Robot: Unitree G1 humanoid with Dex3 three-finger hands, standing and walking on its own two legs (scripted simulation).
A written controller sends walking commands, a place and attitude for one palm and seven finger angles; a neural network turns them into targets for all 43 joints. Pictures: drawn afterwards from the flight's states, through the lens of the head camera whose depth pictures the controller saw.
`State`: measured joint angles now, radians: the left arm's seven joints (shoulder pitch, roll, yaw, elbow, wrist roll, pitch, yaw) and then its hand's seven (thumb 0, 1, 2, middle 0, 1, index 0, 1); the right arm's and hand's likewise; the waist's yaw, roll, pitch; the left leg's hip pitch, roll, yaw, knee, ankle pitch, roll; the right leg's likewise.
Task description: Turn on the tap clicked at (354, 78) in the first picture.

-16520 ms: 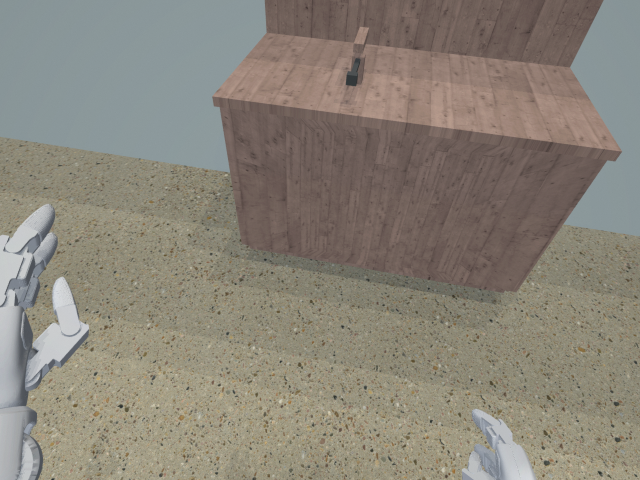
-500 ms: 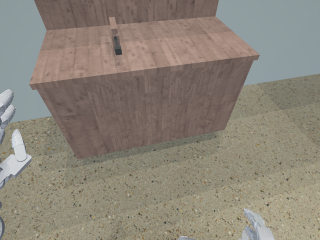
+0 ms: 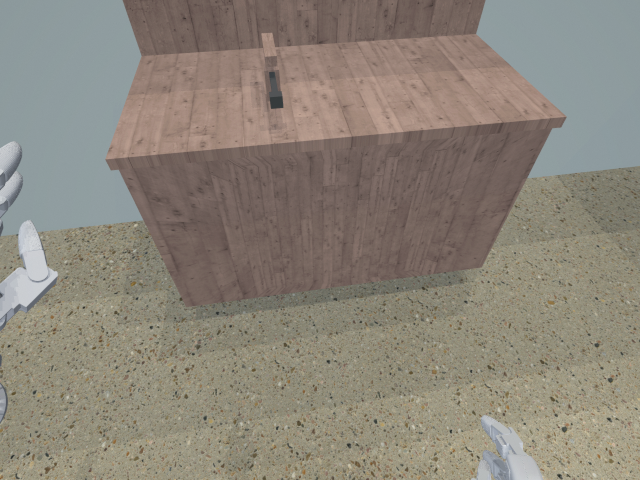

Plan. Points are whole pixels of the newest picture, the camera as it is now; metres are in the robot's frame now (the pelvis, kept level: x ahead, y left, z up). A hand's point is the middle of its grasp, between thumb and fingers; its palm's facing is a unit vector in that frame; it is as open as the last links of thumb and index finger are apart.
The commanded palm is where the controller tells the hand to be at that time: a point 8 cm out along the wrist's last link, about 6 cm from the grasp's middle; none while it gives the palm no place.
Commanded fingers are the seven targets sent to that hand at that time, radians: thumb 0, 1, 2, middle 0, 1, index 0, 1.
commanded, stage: look again from close up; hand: left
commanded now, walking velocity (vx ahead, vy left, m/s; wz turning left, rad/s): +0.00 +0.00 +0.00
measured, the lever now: (276, 99) +0.85 +0.19 +0.04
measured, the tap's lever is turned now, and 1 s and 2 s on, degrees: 0 0 0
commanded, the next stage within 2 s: take the last steps up to it in 0.18 s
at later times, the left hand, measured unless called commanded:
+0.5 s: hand (74, 229) +0.30 +0.29 +0.19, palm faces +0.35 -0.89 -0.30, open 7.4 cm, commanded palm +0.24 +0.32 +0.19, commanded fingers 0.00 0.90 0.90 -0.20 -0.30 -0.20 -0.30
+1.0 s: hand (153, 167) +0.40 +0.25 +0.19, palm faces +0.28 -0.90 -0.33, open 7.4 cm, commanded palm +0.34 +0.29 +0.19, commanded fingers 0.00 0.90 0.90 -0.20 -0.30 -0.20 -0.30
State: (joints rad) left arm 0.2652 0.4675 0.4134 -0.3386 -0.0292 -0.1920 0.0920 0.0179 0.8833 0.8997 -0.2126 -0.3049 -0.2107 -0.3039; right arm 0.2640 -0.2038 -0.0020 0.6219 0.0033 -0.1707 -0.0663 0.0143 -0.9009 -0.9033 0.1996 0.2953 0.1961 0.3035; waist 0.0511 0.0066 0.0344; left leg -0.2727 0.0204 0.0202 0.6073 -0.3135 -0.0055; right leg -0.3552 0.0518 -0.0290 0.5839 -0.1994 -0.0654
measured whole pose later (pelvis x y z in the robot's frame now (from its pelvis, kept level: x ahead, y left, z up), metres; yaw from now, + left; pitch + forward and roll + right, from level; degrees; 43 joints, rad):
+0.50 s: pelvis +0.06 +0.06 +0.01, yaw -6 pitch -1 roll -1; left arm 0.35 0.35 0.38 -0.44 -0.04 -0.23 0.10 0.02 0.89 0.90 -0.20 -0.30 -0.20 -0.30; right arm 0.23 -0.16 0.04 0.55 -0.01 -0.12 0.00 0.02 -0.90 -0.90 0.20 0.30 0.20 0.30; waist 0.04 -0.06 0.02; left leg -0.12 -0.04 0.08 0.49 -0.36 0.07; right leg -0.34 0.03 -0.02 0.71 -0.34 -0.03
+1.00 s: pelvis +0.14 +0.04 -0.01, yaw -10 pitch -3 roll +0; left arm 0.35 0.40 0.41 -0.53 -0.04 -0.20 0.13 0.02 0.89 0.90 -0.21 -0.30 -0.20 -0.30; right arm 0.25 -0.20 0.01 0.57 0.00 -0.09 -0.05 0.02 -0.90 -0.90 0.20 0.30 0.20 0.30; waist 0.01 -0.07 0.06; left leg -0.34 0.08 0.08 0.65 -0.23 0.00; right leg -0.39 0.04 -0.05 0.91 -0.44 -0.05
